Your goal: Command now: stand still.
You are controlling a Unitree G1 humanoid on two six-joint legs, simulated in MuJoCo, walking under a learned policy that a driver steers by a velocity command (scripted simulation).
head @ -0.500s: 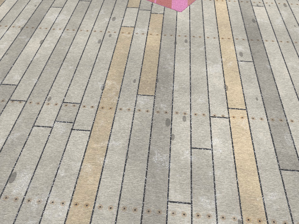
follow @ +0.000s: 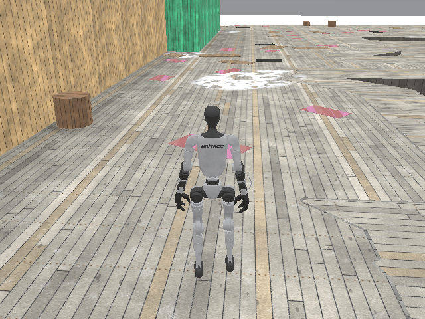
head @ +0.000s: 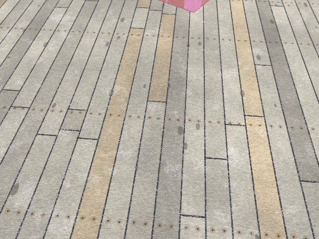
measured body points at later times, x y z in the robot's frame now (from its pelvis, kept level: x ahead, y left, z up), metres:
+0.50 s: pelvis +0.05 -0.02 +0.00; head +0.05 -0.04 +0.45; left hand +0.09 +0.23 -0.14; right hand -0.01 -0.27 -0.16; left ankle -0.04 +0.11 -0.74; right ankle +0.06 -0.14 -0.72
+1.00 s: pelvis +0.28 -0.04 -0.01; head +0.31 -0.04 +0.43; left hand +0.17 +0.20 -0.15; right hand +0.51 -0.25 -0.11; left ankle +0.47 +0.09 -0.72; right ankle +0.08 -0.15 -0.74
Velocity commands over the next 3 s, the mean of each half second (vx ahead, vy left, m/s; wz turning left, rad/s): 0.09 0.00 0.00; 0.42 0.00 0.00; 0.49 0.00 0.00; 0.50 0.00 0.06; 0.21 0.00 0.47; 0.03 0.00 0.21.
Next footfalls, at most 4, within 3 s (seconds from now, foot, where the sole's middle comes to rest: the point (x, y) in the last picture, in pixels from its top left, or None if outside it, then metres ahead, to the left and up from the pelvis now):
1.04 left None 0.51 0.08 -0.77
1.60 right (199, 173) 0.82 -0.16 -0.77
2.16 left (151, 125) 1.12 0.08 -0.77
2.66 right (187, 114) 1.20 -0.12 -0.78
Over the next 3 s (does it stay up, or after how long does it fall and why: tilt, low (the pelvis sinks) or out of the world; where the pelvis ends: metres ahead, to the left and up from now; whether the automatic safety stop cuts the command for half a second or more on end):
stays up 1.09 -0.03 0.00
